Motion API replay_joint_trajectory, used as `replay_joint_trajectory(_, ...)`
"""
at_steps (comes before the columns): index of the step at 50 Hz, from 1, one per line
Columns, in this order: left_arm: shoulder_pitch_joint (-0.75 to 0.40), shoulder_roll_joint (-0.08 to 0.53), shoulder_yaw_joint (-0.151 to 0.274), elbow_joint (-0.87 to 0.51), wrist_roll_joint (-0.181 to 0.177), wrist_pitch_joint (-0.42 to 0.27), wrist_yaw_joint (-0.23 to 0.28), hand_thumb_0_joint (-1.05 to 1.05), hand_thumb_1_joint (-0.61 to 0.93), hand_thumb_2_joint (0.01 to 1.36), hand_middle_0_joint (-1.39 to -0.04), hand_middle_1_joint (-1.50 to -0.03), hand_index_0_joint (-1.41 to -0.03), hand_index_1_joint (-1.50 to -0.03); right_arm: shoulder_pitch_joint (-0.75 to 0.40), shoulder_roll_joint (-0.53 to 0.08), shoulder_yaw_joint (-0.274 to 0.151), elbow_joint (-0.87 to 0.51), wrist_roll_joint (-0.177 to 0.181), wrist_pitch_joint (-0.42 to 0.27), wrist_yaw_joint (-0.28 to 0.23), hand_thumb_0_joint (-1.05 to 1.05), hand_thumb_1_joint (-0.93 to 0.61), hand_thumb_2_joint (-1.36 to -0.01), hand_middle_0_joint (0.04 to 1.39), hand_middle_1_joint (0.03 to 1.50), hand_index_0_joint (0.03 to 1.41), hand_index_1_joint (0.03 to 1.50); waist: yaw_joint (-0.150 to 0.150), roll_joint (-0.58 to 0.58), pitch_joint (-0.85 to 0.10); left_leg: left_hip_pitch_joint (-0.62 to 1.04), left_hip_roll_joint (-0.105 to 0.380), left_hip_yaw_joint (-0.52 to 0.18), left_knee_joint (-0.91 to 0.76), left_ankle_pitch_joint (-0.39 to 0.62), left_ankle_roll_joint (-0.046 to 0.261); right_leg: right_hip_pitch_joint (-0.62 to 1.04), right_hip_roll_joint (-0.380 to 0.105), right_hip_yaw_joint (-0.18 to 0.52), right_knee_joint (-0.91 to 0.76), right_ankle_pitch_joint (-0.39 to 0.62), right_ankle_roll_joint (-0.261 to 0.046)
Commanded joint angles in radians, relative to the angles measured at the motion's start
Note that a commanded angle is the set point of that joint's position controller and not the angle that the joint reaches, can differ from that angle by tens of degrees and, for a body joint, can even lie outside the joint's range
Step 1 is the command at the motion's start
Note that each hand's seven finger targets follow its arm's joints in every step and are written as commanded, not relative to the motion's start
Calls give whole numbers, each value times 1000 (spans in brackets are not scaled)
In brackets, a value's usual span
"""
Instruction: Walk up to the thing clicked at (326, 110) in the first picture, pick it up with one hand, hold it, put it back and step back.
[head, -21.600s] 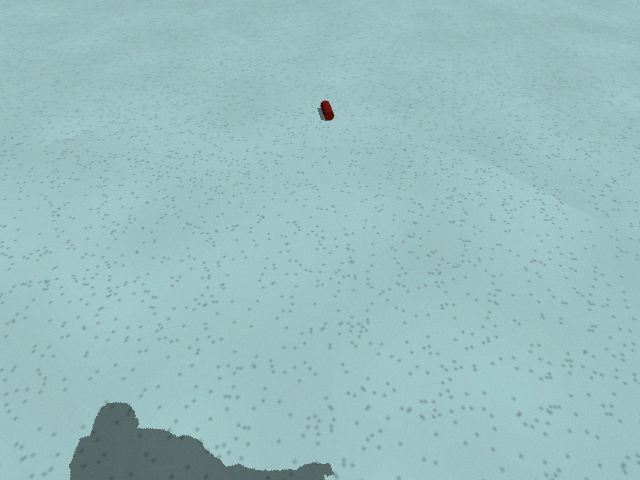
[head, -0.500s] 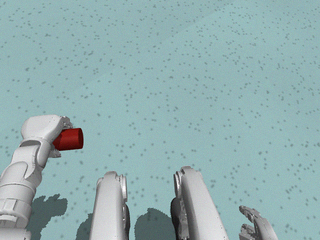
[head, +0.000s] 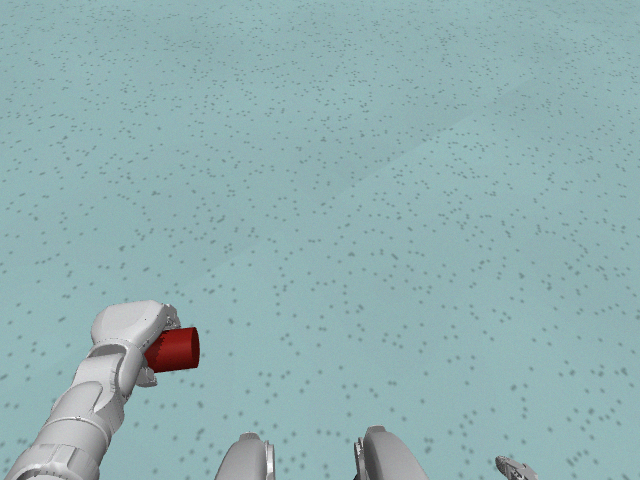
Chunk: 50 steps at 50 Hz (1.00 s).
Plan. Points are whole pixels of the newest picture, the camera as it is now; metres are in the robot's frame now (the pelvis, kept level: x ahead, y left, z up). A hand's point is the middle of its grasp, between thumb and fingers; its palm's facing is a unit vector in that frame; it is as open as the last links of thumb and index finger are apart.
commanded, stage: lift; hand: left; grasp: from above
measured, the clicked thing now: (148, 352) +0.34 +0.24 -0.12
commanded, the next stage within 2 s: hold in 0.38 s
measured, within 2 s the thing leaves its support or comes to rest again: neither
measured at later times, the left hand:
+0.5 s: hand (136, 316) +0.35 +0.22 -0.01, palm faces -0.48 -0.08 -0.87, open 8.7 cm
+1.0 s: hand (129, 303) +0.35 +0.22 +0.02, palm faces -0.48 -0.05 -0.88, open 8.7 cm
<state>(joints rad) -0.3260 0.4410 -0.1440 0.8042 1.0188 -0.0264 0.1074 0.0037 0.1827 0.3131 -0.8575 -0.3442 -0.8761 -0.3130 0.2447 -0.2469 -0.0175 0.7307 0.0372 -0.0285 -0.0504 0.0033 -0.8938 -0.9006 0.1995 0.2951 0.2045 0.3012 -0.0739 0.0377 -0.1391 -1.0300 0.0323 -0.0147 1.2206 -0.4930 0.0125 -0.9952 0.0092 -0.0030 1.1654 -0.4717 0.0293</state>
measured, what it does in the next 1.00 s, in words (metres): rises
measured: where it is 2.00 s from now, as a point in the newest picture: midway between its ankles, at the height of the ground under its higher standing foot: outside the picture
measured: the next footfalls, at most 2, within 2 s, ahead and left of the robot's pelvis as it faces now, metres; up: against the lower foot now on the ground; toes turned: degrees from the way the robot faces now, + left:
none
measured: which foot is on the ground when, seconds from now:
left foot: down 0.00-1.00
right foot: down 0.00-1.00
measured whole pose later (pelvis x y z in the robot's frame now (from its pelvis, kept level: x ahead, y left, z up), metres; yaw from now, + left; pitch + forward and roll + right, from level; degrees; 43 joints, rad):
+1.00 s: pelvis +0.05 +0.00 +0.09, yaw +0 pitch +6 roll +0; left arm -0.26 0.39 -0.19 0.74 1.02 -0.01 0.03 0.00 0.16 0.40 -0.85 -0.34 -0.86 -0.33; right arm 0.25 -0.27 -0.05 0.70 0.04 0.04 -0.03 0.00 -0.89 -0.90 0.20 0.29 0.20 0.30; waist -0.04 0.04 -0.06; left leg -0.42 0.02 0.03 0.65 -0.33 0.01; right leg -0.42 -0.01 0.03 0.63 -0.31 0.03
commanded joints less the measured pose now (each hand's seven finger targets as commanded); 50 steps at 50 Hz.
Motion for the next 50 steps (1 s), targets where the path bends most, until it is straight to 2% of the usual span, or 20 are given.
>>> replay_joint_trajectory(1,-324,221,93,-196,3,8,75,0,789,639,-1147,-483,-1143,-490,42,-155,-62,-83,-2,-36,-8,0,-894,-900,200,300,200,300,14,70,-343,385,-32,-7,-286,165,-8,238,39,-10,-249,150,-50)
replay_joint_trajectory(2,-334,206,80,-194,4,11,78,0,787,650,-1168,-454,-1155,-470,44,-152,-60,-77,-4,-36,-7,0,-895,-901,200,300,200,300,7,69,-333,406,-30,-10,-301,195,-11,252,38,-13,-260,176,-49)
replay_joint_trajectory(4,-330,225,93,-184,7,16,85,0,767,656,-1152,-464,-1138,-480,44,-158,-62,-80,-3,-33,-5,0,-894,-901,200,300,200,300,16,63,-312,441,-29,-13,-337,208,-12,271,37,-15,-288,185,-49)
replay_joint_trajectory(7,-336,177,64,-178,1,26,87,0,768,646,-1154,-453,-1141,-469,48,-152,-62,-78,-6,-27,0,0,-892,-900,200,300,200,300,5,46,-308,489,-31,-3,-368,247,-11,323,34,-8,-335,225,-47)
replay_joint_trajectory(10,-318,192,76,-180,-5,40,85,0,721,647,-1123,-443,-1106,-462,54,-157,-68,-78,-5,-20,0,0,-893,-899,200,300,200,300,15,35,-317,543,-36,1,-395,329,-12,395,31,-2,-374,298,-43)
replay_joint_trajectory(11,-287,174,63,-172,-3,45,82,0,726,652,-1131,-450,-1115,-469,56,-150,-66,-73,-7,-17,1,0,-895,-900,200,300,200,300,20,24,-301,542,-36,1,-400,352,-10,412,30,3,-386,324,-41)
replay_joint_trajectory(13,-304,159,54,-168,-12,47,74,0,706,653,-1119,-440,-1100,-462,57,-150,-66,-75,-7,-14,2,0,-893,-898,200,300,200,300,8,23,-289,573,-36,1,-426,370,-13,428,30,-1,-408,332,-42)
replay_joint_trajectory(16,-303,159,51,-156,-13,45,64,0,706,665,-1126,-434,-1103,-460,55,-153,-70,-88,-4,-7,4,0,-892,-898,200,300,200,300,11,11,-247,585,-40,7,-470,340,-10,454,26,3,-454,309,-41)
replay_joint_trajectory(17,-303,166,57,-171,-13,40,62,0,710,676,-1122,-452,-1101,-475,47,-150,-70,-89,-4,-6,3,0,-892,-898,200,300,200,300,23,32,-244,592,-41,7,-485,336,-12,467,26,7,-467,304,-41)
replay_joint_trajectory(20,-303,159,49,-191,-11,31,54,0,731,665,-1147,-420,-1124,-445,37,-154,-74,-99,-3,-3,3,0,-890,-897,200,300,200,300,21,34,-253,648,-39,8,-509,375,-15,493,27,1,-486,328,-43)
replay_joint_trajectory(25,-292,153,49,-198,-4,24,48,0,715,633,-1103,-466,-1100,-472,42,-158,-79,-94,-4,3,5,0,-891,-896,200,300,200,300,22,21,-256,714,-35,10,-534,468,-18,526,29,-4,-508,393,-43)
replay_joint_trajectory(30,-317,175,59,-217,2,23,48,0,740,666,-1131,-462,-1123,-473,24,-160,-81,-100,-2,10,6,0,-890,-896,200,300,200,300,25,6,-240,718,-45,20,-562,450,-12,579,24,9,-547,405,-38)
replay_joint_trajectory(33,-296,162,50,-223,0,26,36,0,738,680,-1136,-446,-1123,-462,22,-162,-83,-98,-1,12,7,0,-887,-895,200,300,200,300,28,28,-243,763,-40,19,-577,502,-16,581,28,4,-552,429,-41)
replay_joint_trajectory(35,-294,158,42,-225,4,23,24,0,714,652,-1108,-453,-1101,-463,19,-163,-84,-102,1,15,8,0,-888,-895,200,300,200,300,27,1,-234,764,-41,21,-579,522,-11,600,28,7,-562,455,-37)
replay_joint_trajectory(39,-285,163,49,-243,-4,21,4,0,712,665,-1112,-447,-1100,-461,6,-165,-88,-118,3,21,11,0,-888,-896,200,300,200,300,37,19,-228,797,-41,25,-602,539,-13,613,29,1,-575,458,-41)
replay_joint_trajectory(41,-285,148,40,-251,-2,24,-1,0,707,629,-1107,-424,-1097,-436,8,-164,-85,-122,3,25,11,0,-886,-895,200,300,200,300,30,4,-215,784,-42,24,-609,530,-12,624,28,5,-583,460,-40)
replay_joint_trajectory(44,-288,177,61,-279,-5,20,-17,0,710,644,-1110,-423,-1098,-437,-4,-167,-87,-134,5,30,12,0,-886,-895,200,300,200,300,43,19,-227,799,-45,32,-621,532,-10,650,27,7,-593,465,-40)
replay_joint_trajectory(45,-265,166,49,-261,-1,22,-20,0,715,667,-1122,-430,-1107,-448,-8,-165,-84,-139,5,32,12,0,-889,-896,200,300,200,300,42,2,-192,788,-43,29,-631,517,-10,645,28,4,-599,452,-41)
replay_joint_trajectory(47,-279,165,49,-283,2,19,-26,0,716,655,-1129,-408,-1111,-428,-13,-167,-85,-143,7,35,12,0,-890,-897,200,300,200,300,39,12,-200,800,-42,28,-638,514,-11,645,28,5,-603,448,-42)
replay_joint_trajectory(50,-276,169,58,-305,4,18,-29,0,722,654,-1129,-415,-1113,-433,-21,-160,-82,-152,6,39,11,0,-889,-896,200,300,200,300,52,8,-191,793,-45,30,-652,492,-8,664,27,11,-618,436,-42)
